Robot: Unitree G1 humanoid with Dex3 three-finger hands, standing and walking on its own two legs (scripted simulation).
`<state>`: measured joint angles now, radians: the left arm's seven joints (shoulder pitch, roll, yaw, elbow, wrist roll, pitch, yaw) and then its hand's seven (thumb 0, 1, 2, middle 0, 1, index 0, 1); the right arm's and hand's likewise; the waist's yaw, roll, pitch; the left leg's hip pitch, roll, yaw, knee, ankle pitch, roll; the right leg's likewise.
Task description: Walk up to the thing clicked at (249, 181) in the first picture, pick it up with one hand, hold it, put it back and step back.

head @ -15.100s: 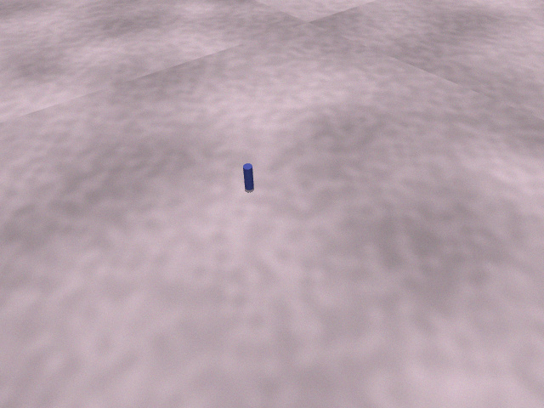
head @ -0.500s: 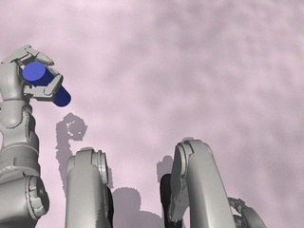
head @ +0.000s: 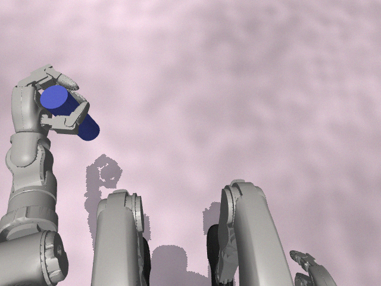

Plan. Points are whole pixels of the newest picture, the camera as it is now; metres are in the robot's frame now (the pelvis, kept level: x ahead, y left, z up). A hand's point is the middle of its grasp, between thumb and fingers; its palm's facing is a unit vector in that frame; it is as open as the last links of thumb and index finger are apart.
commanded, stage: lift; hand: left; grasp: from the side
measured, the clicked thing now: (74, 116) +0.47 +0.22 -0.05
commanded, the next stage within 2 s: hold in 1.74 s
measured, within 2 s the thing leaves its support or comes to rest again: neither
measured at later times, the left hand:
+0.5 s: hand (20, 79) +0.42 +0.21 +0.14, palm faces +0.10 -0.99 -0.05, open 6.8 cm
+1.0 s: hand out of the picture +0.40 +0.20 +0.29, palm faces +0.10 -0.99 -0.04, open 6.8 cm
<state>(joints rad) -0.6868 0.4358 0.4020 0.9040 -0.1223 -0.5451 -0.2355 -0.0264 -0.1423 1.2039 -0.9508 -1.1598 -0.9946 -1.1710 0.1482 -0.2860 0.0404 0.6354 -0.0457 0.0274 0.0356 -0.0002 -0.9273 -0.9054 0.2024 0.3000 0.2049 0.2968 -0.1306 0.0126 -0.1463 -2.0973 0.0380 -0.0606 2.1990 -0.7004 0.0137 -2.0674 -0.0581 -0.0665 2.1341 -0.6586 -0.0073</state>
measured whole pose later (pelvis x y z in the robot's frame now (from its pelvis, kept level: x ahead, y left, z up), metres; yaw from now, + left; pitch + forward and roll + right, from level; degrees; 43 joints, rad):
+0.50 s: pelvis +0.02 +0.00 +0.12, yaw +1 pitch +31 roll -4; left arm -0.37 0.31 0.28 0.44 -0.18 -0.33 -0.15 -0.03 -0.13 1.20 -0.94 -1.17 -0.99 -1.18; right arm 0.14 -0.26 0.00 0.59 0.03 0.00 -0.02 0.00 -0.90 -0.90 0.20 0.30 0.20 0.30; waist -0.05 0.03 -0.18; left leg -1.68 0.05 -0.04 1.81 -0.67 0.01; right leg -1.66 -0.04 -0.07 1.76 -0.63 0.00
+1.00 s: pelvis +0.05 +0.00 +0.25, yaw +2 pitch +20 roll -3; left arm -0.18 0.26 0.18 0.36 -0.19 -0.31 -0.11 -0.02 -0.13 1.20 -0.94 -1.17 -0.99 -1.18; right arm 0.19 -0.25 -0.01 0.61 0.04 -0.05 -0.04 0.00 -0.90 -0.90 0.20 0.30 0.20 0.30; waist -0.04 0.02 -0.13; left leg -1.09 0.05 -0.02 1.32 -0.58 0.00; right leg -1.07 -0.03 -0.07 1.26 -0.53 0.00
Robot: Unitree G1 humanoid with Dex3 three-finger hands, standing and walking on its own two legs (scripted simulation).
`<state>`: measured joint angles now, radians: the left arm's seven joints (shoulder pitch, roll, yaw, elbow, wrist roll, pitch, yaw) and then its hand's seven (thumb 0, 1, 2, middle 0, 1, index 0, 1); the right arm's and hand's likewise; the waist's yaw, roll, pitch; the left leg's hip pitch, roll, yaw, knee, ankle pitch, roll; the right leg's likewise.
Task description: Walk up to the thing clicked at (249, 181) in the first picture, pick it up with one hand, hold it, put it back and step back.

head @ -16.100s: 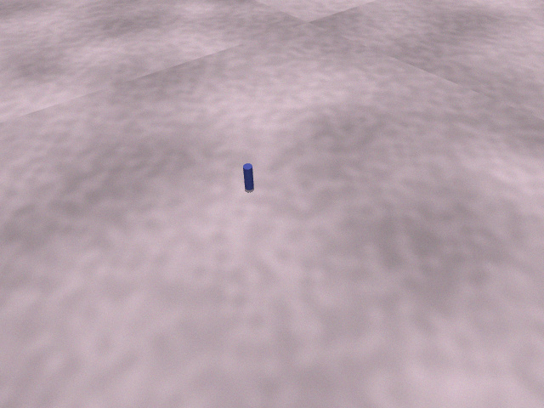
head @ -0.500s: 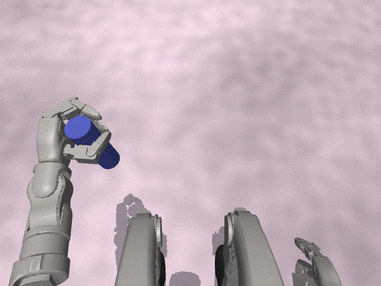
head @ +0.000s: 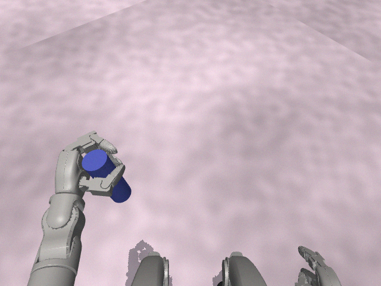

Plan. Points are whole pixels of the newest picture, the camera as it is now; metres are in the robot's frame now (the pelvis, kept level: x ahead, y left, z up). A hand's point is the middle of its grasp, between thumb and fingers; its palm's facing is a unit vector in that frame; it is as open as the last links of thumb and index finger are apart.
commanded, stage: lift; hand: left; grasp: from the side
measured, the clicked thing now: (109, 178) +0.35 +0.19 -0.01
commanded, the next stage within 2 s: hold in 0.74 s
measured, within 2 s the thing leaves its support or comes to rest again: neither
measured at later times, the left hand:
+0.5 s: hand (103, 147) +0.36 +0.17 +0.10, palm faces +0.05 -1.00 -0.03, open 6.8 cm
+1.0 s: hand (105, 140) +0.36 +0.16 +0.12, palm faces +0.04 -1.00 -0.01, open 6.8 cm
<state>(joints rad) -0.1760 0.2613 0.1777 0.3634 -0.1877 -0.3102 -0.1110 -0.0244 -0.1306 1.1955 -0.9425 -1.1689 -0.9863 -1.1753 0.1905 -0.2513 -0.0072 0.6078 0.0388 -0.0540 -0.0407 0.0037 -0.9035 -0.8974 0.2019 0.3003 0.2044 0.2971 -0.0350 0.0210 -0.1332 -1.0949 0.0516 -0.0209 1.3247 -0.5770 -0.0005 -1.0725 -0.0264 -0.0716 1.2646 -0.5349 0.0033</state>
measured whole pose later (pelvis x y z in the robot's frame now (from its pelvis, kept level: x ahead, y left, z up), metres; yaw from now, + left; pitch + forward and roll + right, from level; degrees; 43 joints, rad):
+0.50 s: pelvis +0.02 +0.00 +0.06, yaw +0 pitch +13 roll -2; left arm -0.15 0.23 0.16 0.40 -0.18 -0.34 -0.11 -0.02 -0.13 1.20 -0.94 -1.17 -0.99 -1.17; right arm 0.23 -0.23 0.00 0.63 0.02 -0.04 -0.04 0.00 -0.90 -0.90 0.20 0.30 0.20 0.30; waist -0.03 0.02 -0.07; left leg -0.76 0.05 0.00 1.03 -0.49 -0.01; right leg -0.75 -0.02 -0.06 0.98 -0.46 0.00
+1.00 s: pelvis +0.03 -0.01 +0.08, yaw +0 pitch +9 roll -1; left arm -0.13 0.21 0.16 0.42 -0.19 -0.35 -0.14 -0.02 -0.13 1.19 -0.94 -1.18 -0.98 -1.18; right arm 0.23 -0.23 -0.01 0.64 0.02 -0.01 -0.04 0.00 -0.91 -0.90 0.20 0.30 0.20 0.30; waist -0.02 0.02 -0.05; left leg -0.61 0.05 0.01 0.91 -0.46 -0.02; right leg -0.61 -0.01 -0.06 0.87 -0.43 0.00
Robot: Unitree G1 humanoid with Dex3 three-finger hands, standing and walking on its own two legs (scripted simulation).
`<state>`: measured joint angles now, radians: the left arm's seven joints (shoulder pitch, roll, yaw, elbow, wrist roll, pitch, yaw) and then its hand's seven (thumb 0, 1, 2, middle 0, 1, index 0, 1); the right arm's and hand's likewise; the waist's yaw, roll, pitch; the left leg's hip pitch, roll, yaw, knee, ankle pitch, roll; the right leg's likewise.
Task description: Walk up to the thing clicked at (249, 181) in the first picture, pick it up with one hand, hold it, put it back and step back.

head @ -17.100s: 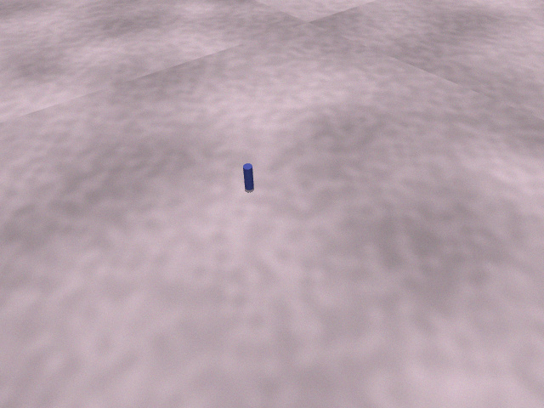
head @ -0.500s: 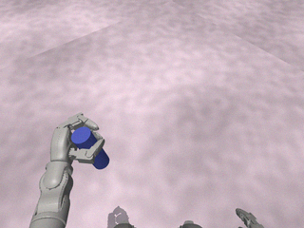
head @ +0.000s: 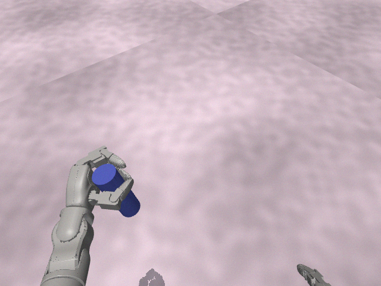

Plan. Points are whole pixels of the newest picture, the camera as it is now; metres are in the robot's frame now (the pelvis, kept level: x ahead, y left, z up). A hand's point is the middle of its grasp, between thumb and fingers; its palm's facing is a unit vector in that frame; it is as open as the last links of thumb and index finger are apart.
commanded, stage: hold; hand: left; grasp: from the side
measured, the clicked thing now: (118, 192) +0.33 +0.17 +0.00
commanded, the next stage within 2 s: none
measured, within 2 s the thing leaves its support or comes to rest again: neither
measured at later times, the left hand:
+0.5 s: hand (114, 179) +0.32 +0.17 +0.06, palm faces +0.03 -1.00 -0.01, open 6.8 cm
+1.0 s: hand (112, 179) +0.32 +0.17 +0.07, palm faces +0.04 -1.00 -0.01, open 6.8 cm
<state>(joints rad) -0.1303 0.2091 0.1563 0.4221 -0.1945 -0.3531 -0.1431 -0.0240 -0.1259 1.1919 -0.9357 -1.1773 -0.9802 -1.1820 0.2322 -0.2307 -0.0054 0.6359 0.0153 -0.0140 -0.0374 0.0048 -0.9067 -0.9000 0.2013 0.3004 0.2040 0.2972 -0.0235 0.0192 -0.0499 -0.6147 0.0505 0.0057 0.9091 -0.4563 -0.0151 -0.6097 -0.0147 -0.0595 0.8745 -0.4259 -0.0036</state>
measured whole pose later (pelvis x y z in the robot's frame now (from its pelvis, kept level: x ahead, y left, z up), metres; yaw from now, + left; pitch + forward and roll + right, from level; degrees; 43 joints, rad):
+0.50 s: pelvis +0.00 +0.00 +0.01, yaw +0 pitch +7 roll -1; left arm -0.11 0.20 0.15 0.41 -0.19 -0.34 -0.14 -0.02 -0.13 1.19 -0.94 -1.17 -0.98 -1.18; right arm 0.23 -0.23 -0.01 0.64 0.02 -0.01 -0.04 0.01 -0.91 -0.90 0.20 0.30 0.20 0.30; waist -0.02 0.02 -0.03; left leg -0.52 0.05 0.01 0.82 -0.42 -0.02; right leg -0.52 -0.01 -0.06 0.80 -0.39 -0.01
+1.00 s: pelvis +0.00 +0.00 +0.01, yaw +0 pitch +6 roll -1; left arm -0.13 0.20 0.15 0.43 -0.19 -0.34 -0.14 -0.02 -0.13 1.19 -0.94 -1.17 -0.99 -1.17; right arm 0.22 -0.23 0.00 0.65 0.02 -0.02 -0.04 0.01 -0.90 -0.90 0.20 0.30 0.20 0.30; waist -0.02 0.01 -0.02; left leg -0.50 0.04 0.01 0.80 -0.41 -0.01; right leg -0.50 -0.02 -0.05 0.78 -0.38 0.00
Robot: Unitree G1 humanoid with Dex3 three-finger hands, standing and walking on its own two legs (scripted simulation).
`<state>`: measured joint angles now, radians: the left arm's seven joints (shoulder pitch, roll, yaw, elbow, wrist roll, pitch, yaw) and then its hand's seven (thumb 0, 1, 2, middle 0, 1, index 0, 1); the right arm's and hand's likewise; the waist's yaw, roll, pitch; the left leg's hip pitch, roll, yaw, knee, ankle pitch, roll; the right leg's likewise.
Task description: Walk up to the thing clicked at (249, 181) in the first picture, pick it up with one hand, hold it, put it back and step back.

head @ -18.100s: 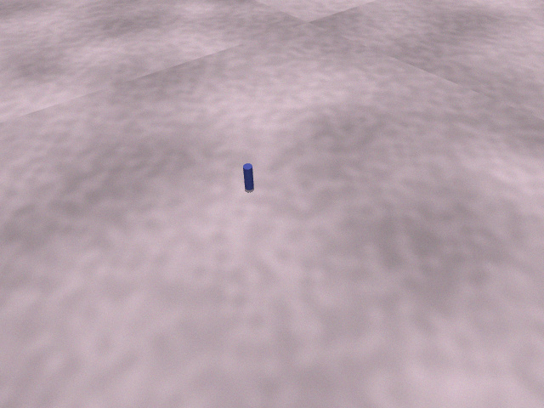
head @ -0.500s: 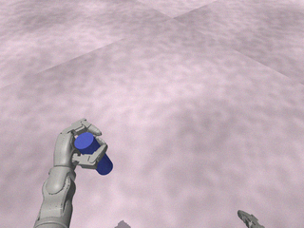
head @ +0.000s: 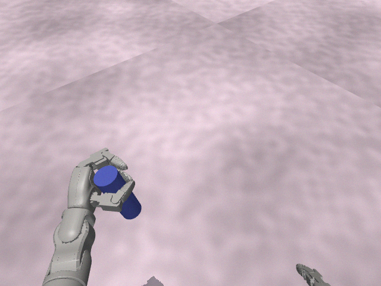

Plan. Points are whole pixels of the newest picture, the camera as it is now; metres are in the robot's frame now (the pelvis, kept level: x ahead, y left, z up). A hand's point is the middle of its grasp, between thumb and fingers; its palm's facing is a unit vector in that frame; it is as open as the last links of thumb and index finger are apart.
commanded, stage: hold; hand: left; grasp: from the side
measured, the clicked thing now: (120, 194) +0.32 +0.17 +0.01
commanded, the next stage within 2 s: crouch in 1.44 s
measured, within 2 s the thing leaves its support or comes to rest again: neither
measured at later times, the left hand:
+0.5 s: hand (117, 181) +0.33 +0.17 +0.05, palm faces +0.02 -1.00 -0.01, open 6.8 cm
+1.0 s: hand (118, 184) +0.32 +0.17 +0.05, palm faces +0.02 -1.00 -0.01, open 6.8 cm
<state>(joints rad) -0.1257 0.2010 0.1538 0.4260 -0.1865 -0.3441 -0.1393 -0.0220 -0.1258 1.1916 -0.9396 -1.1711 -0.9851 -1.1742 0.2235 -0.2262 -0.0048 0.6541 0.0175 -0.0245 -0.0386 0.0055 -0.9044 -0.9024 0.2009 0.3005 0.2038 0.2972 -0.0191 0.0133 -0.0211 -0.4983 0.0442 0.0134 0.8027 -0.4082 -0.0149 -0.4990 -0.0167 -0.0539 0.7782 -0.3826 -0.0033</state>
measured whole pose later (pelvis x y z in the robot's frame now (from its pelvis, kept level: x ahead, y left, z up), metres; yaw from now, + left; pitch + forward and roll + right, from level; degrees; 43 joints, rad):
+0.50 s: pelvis +0.00 +0.00 +0.00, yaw +0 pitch +6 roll -1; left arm -0.15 0.21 0.15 0.46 -0.19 -0.36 -0.16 -0.02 -0.12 1.19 -0.94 -1.17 -0.98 -1.17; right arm 0.23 -0.23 -0.01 0.66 0.01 -0.02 -0.03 0.01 -0.90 -0.90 0.20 0.30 0.20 0.30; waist -0.02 0.02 -0.03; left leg -0.50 0.04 0.01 0.81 -0.41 -0.01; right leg -0.50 -0.02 -0.05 0.78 -0.38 0.00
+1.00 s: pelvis +0.00 +0.00 +0.00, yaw +0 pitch +6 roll -1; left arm -0.14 0.20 0.15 0.45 -0.19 -0.37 -0.15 -0.02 -0.12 1.19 -0.93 -1.18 -0.98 -1.18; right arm 0.23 -0.23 -0.01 0.66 0.02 -0.03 -0.03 0.01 -0.90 -0.90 0.20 0.30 0.20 0.30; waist -0.02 0.02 -0.02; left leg -0.51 0.04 0.01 0.81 -0.40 -0.01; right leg -0.51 -0.02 -0.05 0.78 -0.38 0.00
